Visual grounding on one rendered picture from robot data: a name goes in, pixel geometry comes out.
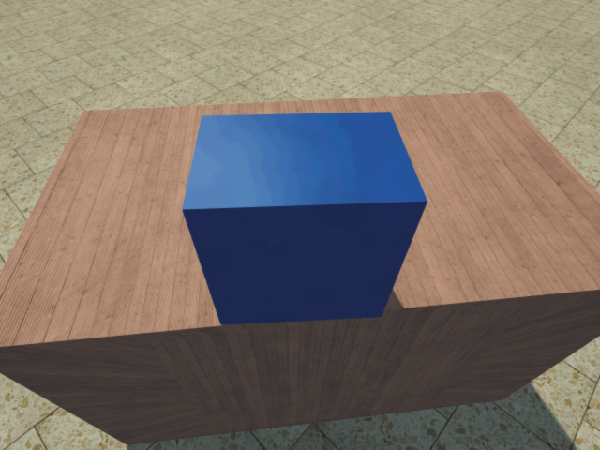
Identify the carton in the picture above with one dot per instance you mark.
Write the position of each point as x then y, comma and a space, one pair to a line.
301, 216

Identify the pedestal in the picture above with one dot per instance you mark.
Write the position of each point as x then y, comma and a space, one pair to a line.
105, 310

